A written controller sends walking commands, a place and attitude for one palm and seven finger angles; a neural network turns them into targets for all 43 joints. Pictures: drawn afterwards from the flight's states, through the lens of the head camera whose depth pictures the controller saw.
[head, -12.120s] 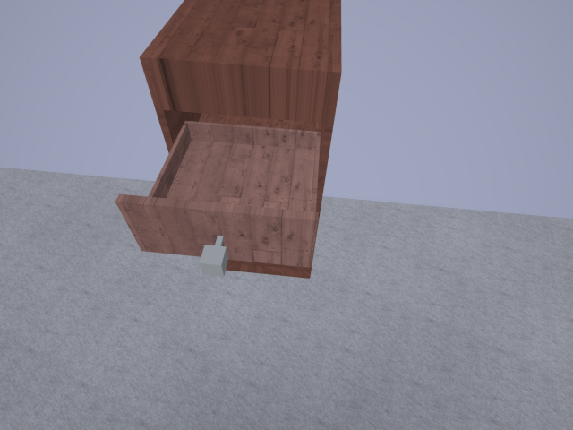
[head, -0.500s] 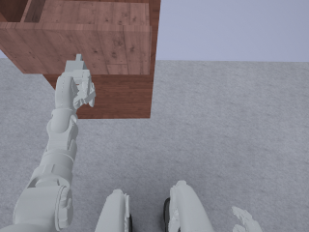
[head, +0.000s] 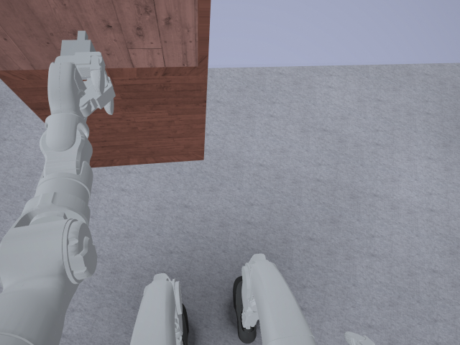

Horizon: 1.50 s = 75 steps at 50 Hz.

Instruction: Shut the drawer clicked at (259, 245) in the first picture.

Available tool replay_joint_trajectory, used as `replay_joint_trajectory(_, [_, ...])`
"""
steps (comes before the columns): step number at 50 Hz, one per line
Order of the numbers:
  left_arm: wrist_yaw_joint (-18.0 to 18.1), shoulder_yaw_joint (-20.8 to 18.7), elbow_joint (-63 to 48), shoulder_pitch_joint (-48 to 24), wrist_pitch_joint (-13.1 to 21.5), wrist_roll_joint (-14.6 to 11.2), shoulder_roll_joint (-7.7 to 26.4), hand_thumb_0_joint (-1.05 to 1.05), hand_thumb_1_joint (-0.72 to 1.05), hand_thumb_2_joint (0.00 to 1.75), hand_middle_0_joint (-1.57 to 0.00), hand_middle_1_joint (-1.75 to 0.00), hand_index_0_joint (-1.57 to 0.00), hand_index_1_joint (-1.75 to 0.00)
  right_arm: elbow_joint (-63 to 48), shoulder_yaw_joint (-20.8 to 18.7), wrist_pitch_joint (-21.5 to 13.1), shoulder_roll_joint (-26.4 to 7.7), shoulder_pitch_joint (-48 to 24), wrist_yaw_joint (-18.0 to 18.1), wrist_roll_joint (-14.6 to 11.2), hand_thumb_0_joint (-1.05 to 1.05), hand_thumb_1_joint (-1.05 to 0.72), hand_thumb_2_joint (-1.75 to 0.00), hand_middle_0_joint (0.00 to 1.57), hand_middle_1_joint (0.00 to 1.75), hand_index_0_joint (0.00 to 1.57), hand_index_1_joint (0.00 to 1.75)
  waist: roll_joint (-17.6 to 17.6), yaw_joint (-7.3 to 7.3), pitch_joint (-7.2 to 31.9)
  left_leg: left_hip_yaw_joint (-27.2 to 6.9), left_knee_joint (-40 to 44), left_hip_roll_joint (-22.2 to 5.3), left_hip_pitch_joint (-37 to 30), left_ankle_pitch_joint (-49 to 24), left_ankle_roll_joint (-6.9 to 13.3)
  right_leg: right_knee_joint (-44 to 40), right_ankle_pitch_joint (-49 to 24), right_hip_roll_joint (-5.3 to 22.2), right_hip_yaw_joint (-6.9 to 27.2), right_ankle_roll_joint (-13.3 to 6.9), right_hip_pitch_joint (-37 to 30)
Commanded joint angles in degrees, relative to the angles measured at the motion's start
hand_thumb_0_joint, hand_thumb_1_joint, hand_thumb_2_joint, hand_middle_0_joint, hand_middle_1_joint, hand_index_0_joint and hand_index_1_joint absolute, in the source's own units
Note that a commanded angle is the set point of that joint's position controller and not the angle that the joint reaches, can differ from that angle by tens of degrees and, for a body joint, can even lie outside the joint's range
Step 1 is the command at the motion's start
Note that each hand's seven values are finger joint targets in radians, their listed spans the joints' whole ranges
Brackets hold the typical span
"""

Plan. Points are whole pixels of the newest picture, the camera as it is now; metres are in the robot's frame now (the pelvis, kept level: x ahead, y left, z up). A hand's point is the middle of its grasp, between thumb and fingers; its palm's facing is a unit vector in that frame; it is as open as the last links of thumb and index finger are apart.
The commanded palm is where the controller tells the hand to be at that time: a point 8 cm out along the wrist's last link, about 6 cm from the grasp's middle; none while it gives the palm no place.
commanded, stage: push the drawer shut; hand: left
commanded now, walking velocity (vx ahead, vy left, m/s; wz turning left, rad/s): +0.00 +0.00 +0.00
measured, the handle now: (81, 50) +0.61 +0.19 +0.04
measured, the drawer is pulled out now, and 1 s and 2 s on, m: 0.03 0.00 0.00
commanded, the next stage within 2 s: pull the fist back off the drawer in 0.70 s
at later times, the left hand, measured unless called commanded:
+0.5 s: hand (109, 71) +0.56 +0.14 +0.03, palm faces -0.02 -1.00 -0.03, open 3.5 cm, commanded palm +0.57 +0.18 +0.04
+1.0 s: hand (110, 70) +0.57 +0.14 +0.03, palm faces -0.01 -1.00 -0.04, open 3.6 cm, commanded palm +0.58 +0.18 +0.04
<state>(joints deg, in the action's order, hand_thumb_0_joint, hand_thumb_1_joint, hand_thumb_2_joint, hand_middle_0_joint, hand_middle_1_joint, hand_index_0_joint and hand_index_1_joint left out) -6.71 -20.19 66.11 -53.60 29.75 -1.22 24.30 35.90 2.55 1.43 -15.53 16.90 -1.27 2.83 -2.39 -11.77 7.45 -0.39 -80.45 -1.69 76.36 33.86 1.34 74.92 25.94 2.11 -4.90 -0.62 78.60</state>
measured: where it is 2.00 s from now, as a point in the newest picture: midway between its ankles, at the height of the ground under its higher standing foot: (213, 334)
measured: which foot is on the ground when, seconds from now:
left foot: down 0.00-1.00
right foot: down 0.00-1.00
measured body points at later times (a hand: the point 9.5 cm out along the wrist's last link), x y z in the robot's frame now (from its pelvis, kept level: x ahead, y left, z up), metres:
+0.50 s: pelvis -0.01 +0.01 -0.01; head +0.19 +0.03 +0.39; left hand +0.56 +0.20 +0.04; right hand +0.00 -0.25 -0.12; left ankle +0.02 +0.10 -0.59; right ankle +0.08 -0.12 -0.59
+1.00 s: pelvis -0.04 +0.01 -0.03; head +0.16 +0.04 +0.37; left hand +0.56 +0.20 +0.04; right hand -0.06 -0.25 -0.12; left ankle +0.02 +0.10 -0.59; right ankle +0.08 -0.12 -0.59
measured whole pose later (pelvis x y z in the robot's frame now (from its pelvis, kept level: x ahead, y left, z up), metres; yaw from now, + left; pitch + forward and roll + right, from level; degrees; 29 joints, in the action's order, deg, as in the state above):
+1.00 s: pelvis -0.04 +0.01 -0.03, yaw -1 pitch +33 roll -6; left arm -5.7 -22.8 76.9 -71.6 23.6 5.2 36.3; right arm 35.7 7.3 -1.3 -15.8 19.3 -0.4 3.2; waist -2.7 -19.1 6.4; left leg -2.1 -86.6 -1.7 88.6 31.0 2.2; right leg 78.0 22.0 1.0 -5.6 0.0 88.8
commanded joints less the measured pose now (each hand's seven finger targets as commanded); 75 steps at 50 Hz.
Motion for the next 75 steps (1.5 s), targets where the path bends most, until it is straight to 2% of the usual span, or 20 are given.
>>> replay_joint_trajectory(1, [1.4,-3.3,-12.5,-31.4,3.5,-0.9,15.8,0.00,0.90,0.90,-1.40,-1.60,-1.40,-1.60,-2.7,-3.3,-0.4,-10.2,10.4,0.6,0.2,0.00,-0.90,-0.90,0.20,0.30,0.20,0.30,-6.4,-2.48,33.9,-3.7,10.1,1.3,-16.2,-15.6,0.6,-8.3,-6.9,-3.1,3.7,-0.4,-21.0])
replay_joint_trajectory(5, [1.3,-5.5,-11.3,-31.7,2.7,-0.5,18.6,0.00,0.90,0.90,-1.40,-1.60,-1.40,-1.60,-2.9,-3.0,0.2,-10.5,11.5,0.4,0.4,0.00,-0.90,-0.90,0.20,0.30,0.20,0.30,-6.6,-2.46,35.4,-3.9,9.6,1.1,-16.4,-17.0,0.6,-8.0,-7.9,-3.4,3.6,-0.5,-21.4])
replay_joint_trajectory(7, [1.3,-5.9,-10.9,-33.4,2.2,-0.4,19.8,0.00,0.90,0.90,-1.40,-1.60,-1.40,-1.60,-2.9,-2.8,0.5,-10.4,11.6,0.5,0.3,0.00,-0.90,-0.90,0.20,0.30,0.20,0.30,-6.2,-3.00,33.9,-3.7,9.4,1.0,-14.5,-16.0,0.8,-8.3,-7.3,-3.3,3.8,-0.3,-21.5])
replay_joint_trajectory(9, [1.3,-5.9,-11.7,-34.1,2.2,-0.1,19.9,0.00,0.90,0.90,-1.40,-1.60,-1.40,-1.60,-3.2,-2.7,0.6,-10.4,11.8,0.3,0.5,0.00,-0.90,-0.90,0.20,0.30,0.20,0.30,-9.2,-2.61,35.3,-4.1,9.5,1.0,-16.6,-17.6,0.6,-7.7,-8.0,-3.4,3.4,-0.6,-20.4])
replay_joint_trajectory(13, [1.4,-7.0,-10.3,-36.1,1.1,0.5,22.0,0.00,0.90,0.90,-1.40,-1.60,-1.40,-1.60,-3.0,-2.4,1.2,-10.5,12.6,0.2,0.6,0.00,-0.90,-0.90,0.20,0.30,0.20,0.30,-7.6,-3.77,34.5,-4.0,8.5,0.7,-14.4,-17.4,0.9,-7.8,-8.3,-3.6,3.7,-0.3,-20.6])
replay_joint_trajectory(19, [2.0,-7.3,-9.9,-41.5,0.6,1.3,23.7,0.00,0.90,0.90,-1.40,-1.60,-1.40,-1.60,-2.7,-2.1,1.5,-10.4,13.4,0.4,0.7,0.00,-0.90,-0.90,0.20,0.30,0.20,0.30,-8.4,-5.37,33.9,-4.5,7.9,0.7,-13.7,-16.2,1.1,-7.7,-7.1,-3.7,3.5,-0.2,-18.6])
replay_joint_trajectory(20, [2.2,-8.4,-10.5,-42.4,0.7,1.8,25.8,0.00,0.90,0.90,-1.40,-1.60,-1.40,-1.60,-2.6,-2.0,1.5,-10.8,13.7,0.5,0.8,0.00,-0.90,-0.90,0.20,0.30,0.20,0.30,-9.4,-4.93,35.0,-4.9,8.0,0.7,-14.3,-16.5,0.8,-7.3,-6.9,-3.6,3.2,-0.2,-18.4])
replay_joint_trajectory(21, [2.3,-6.6,-9.9,-43.1,0.5,2.2,24.1,0.00,0.90,0.90,-1.40,-1.60,-1.40,-1.60,-2.5,-2.0,1.5,-10.8,13.5,0.4,0.8,0.00,-0.90,-0.90,0.20,0.30,0.20,0.30,-10.6,-5.54,35.1,-5.2,8.1,0.7,-15.2,-16.2,0.7,-7.3,-6.3,-3.6,3.0,-0.3,-16.9])
replay_joint_trajectory(23, [2.9,-6.4,-9.0,-45.0,0.2,2.4,24.3,0.00,0.90,0.90,-1.40,-1.60,-1.40,-1.60,-2.2,-1.8,1.4,-10.8,13.6,0.4,0.9,0.00,-0.90,-0.90,0.20,0.30,0.20,0.30,-10.4,-6.19,33.8,-5.3,8.0,0.7,-14.6,-14.4,0.7,-7.4,-4.9,-3.7,2.9,-0.2,-15.6])
replay_joint_trajectory(25, [3.4,-5.4,-10.0,-48.2,0.6,2.9,24.4,0.00,0.90,0.90,-1.40,-1.60,-1.40,-1.60,-1.9,-1.6,1.0,-11.0,13.6,0.4,1.1,0.00,-0.90,-0.90,0.20,0.30,0.20,0.30,-12.8,-6.85,34.5,-5.8,8.1,0.7,-15.8,-13.0,0.6,-7.3,-3.7,-3.7,2.8,-0.3,-13.7])
replay_joint_trajectory(27, [3.9,-5.1,-8.1,-49.4,0.2,3.1,25.2,0.00,0.90,0.90,-1.40,-1.60,-1.40,-1.60,-1.7,-1.2,0.6,-11.2,13.2,0.6,0.9,0.00,-0.90,-0.90,0.20,0.30,0.20,0.30,-10.8,-7.85,32.2,-5.8,8.2,0.7,-12.8,-9.5,0.9,-7.7,-1.5,-3.7,3.0,-0.2,-13.4])
replay_joint_trajectory(35, [4.2,-3.7,-9.0,-55.5,0.0,4.4,28.3,0.00,0.90,0.90,-1.40,-1.60,-1.40,-1.60,-1.7,-0.3,-1.3,-11.7,13.0,1.2,0.7,0.00,-0.90,-0.90,0.20,0.30,0.20,0.30,-15.4,-9.12,35.0,-6.3,8.2,0.8,-12.0,-4.1,0.9,-7.1,1.6,-3.7,3.4,-0.3,-11.2])
replay_joint_trajectory(40, [4.2,-2.7,-7.3,-56.4,-1.4,4.3,29.0,0.00,0.90,0.90,-1.40,-1.60,-1.40,-1.60,-1.2,0.3,-2.9,-12.1,12.6,1.8,0.2,0.00,-0.90,-0.90,0.20,0.30,0.20,0.30,-14.7,-10.10,33.5,-6.0,8.5,0.5,-8.8,0.4,1.3,-7.7,4.4,-3.6,4.1,0.0,-10.8])
replay_joint_trajectory(50, [4.0,-5.8,-6.2,-55.5,-2.8,5.4,33.0,0.00,0.90,0.90,-1.40,-1.60,-1.40,-1.60,-2.0,0.6,-3.6,-12.7,13.9,1.7,0.3,0.00,-0.90,-0.90,0.20,0.30,0.20,0.30,-13.8,-8.75,34.1,-6.3,7.9,0.6,-5.9,2.0,1.3,-6.6,5.6,-3.6,4.2,-0.3,-11.4])
replay_joint_trajectory(57, [4.5,-5.1,-7.0,-53.5,-3.8,5.6,29.4,0.00,0.90,0.90,-1.40,-1.60,-1.40,-1.60,-2.3,-0.1,-3.0,-12.6,14.6,0.6,0.7,0.00,-0.90,-0.90,0.20,0.30,0.20,0.30,-14.9,-7.64,34.4,-7.3,8.6,0.5,-8.5,1.6,0.9,-5.9,4.5,-3.6,3.2,-0.5,-9.7])
replay_joint_trajectory(61, [4.4,-5.6,-6.3,-49.7,-4.6,5.0,28.1,0.00,0.90,0.90,-1.40,-1.60,-1.40,-1.60,-2.6,-0.3,-2.5,-12.4,14.5,0.4,0.5,0.00,-0.90,-0.90,0.20,0.30,0.20,0.30,-11.8,-7.13,32.8,-6.9,8.7,0.4,-7.2,1.3,1.1,-6.4,4.5,-3.6,3.3,-0.4,-10.7])
replay_joint_trajectory(65, [3.9,-7.6,-9.7,-44.5,-4.2,4.4,28.6,0.00,0.90,0.90,-1.40,-1.60,-1.40,-1.60,-3.5,-0.7,-1.9,-12.1,14.7,0.2,0.5,0.00,-0.90,-0.90,0.20,0.30,0.20,0.30,-12.4,-4.56,36.4,-6.8,9.3,0.3,-10.8,-3.8,0.8,-6.0,2.0,-3.6,2.9,-0.6,-13.3])
replay_joint_trajectory(66, [3.6,-6.2,-10.3,-43.0,-4.3,3.7,25.6,0.00,0.90,0.90,-1.40,-1.60,-1.40,-1.60,-3.7,-1.0,-1.7,-11.8,14.5,0.0,0.4,0.00,-0.90,-0.90,0.20,0.30,0.20,0.30,-12.2,-4.52,36.7,-6.7,9.5,0.3,-12.1,-5.0,0.7,-6.2,1.2,-3.7,2.8,-0.5,-13.4])
replay_joint_trajectory(70, [3.2,-6.1,-12.8,-36.3,-4.0,2.1,22.6,0.00,0.90,0.90,-1.40,-1.60,-1.40,-1.60,-3.9,-1.6,-0.9,-11.4,14.0,-0.4,0.1,0.00,-0.90,-0.90,0.20,0.30,0.20,0.30,-11.5,-2.89,36.0,-6.3,10.2,0.0,-15.5,-9.6,0.3,-6.7,-1.4,-3.7,2.5,-0.6,-14.5])
replay_joint_trajectory(75, [3.4,-5.2,-13.4,-35.6,-3.0,1.5,20.3,0.00,0.90,0.90,-1.40,-1.60,-1.40,-1.60,-3.2,-2.0,-0.3,-10.8,14.0,-0.3,0.2,0.00,-0.90,-0.90,0.20,0.30,0.20,0.30,-8.6,-3.86,33.2,-5.2,9.6,0.0,-14.9,-13.4,0.7,-7.8,-4.3,-3.7,2.8,-0.3,-16.7])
